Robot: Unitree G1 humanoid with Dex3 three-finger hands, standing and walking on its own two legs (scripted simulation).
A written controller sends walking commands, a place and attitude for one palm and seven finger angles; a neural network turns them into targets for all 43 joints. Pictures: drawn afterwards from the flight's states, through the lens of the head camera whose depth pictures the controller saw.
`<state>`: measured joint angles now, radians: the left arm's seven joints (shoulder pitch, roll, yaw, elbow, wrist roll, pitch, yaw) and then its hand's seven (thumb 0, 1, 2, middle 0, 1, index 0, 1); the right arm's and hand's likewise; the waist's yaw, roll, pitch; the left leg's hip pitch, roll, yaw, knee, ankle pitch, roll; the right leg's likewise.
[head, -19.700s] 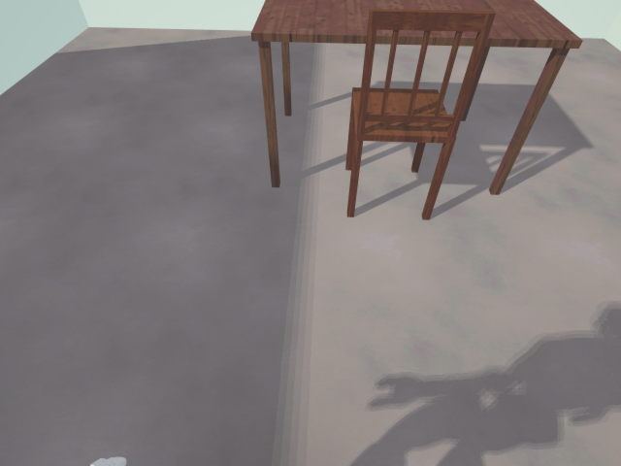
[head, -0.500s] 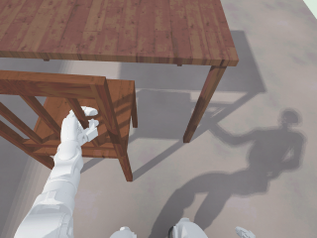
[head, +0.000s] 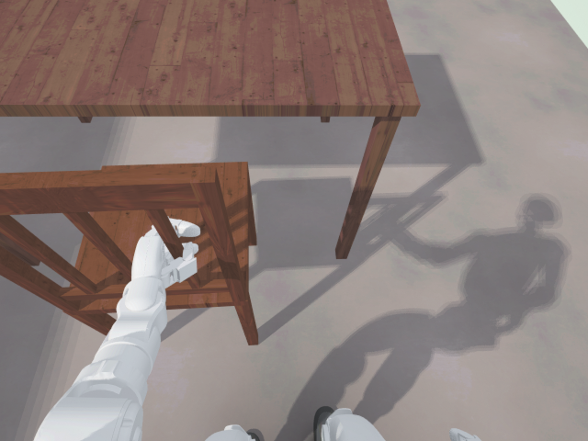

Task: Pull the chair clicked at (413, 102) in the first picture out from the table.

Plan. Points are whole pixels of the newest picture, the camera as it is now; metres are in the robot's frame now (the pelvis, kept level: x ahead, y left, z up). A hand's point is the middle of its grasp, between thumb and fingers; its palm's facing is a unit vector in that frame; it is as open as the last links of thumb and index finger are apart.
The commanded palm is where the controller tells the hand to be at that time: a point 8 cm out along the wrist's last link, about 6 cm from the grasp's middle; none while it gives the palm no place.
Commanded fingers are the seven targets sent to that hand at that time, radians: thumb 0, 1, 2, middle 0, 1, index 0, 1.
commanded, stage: step backward, pulling the chair out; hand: left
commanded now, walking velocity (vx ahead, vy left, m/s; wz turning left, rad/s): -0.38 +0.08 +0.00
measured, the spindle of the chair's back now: (115, 255) +0.40 +0.28 -0.07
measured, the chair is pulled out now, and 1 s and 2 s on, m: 0.11 0.20 0.29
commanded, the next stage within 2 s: none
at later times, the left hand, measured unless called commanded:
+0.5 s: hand (208, 312) +0.30 +0.12 -0.06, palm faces -0.03 -0.98 -0.20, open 4.9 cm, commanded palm +0.31 +0.17 -0.05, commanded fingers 0.00 0.90 0.90 -0.50 -1.45 -0.50 -1.45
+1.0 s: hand (207, 320) +0.28 +0.12 -0.06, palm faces +0.00 -0.98 -0.22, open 5.0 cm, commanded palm +0.28 +0.17 -0.05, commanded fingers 0.00 0.90 0.90 -0.50 -1.45 -0.50 -1.45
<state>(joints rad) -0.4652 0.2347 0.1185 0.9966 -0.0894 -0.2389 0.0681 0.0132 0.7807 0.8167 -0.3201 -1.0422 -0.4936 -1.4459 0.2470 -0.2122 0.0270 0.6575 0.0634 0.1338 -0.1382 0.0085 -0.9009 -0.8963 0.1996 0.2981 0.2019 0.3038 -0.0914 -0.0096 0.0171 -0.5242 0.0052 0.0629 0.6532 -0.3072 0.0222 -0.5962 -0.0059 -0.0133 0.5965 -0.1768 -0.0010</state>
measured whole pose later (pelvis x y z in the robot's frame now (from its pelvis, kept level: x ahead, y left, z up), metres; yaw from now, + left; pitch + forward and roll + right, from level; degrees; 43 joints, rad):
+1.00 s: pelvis -0.07 -0.01 -0.01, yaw +0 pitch +2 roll +3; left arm -0.49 0.19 -0.01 1.03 -0.06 -0.16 0.10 0.02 0.73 0.83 -0.35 -1.20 -0.50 -1.45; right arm 0.22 -0.24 0.03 0.72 0.06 0.03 -0.15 0.01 -0.90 -0.90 0.20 0.30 0.20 0.30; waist -0.05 -0.02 0.10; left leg -0.42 -0.02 0.04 0.67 -0.28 -0.01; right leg -0.55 -0.04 0.01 0.66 -0.14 -0.01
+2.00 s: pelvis -0.18 -0.01 +0.00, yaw -1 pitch +1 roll +0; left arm -0.50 0.21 0.04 1.06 -0.04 -0.18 0.09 0.03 0.71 0.81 -0.37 -1.23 -0.49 -1.45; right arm 0.19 -0.23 0.03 0.74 0.05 -0.01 -0.13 0.01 -0.90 -0.90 0.20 0.30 0.20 0.30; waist -0.08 0.02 0.14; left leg -0.46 0.02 -0.02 0.73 -0.39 -0.03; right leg -0.45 -0.01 -0.02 0.58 -0.14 -0.01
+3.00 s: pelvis -0.38 +0.01 +0.01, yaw +0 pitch +1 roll +1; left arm -0.50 0.15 -0.05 1.02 -0.04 -0.11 0.07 0.05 0.73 0.79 -0.33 -1.28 -0.49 -1.45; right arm 0.22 -0.26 0.03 0.73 0.04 0.02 -0.15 0.01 -0.90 -0.90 0.20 0.30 0.20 0.30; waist -0.06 -0.01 0.12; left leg -0.34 -0.01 0.02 0.56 -0.22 0.00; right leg -0.48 -0.05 0.00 0.64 -0.27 0.02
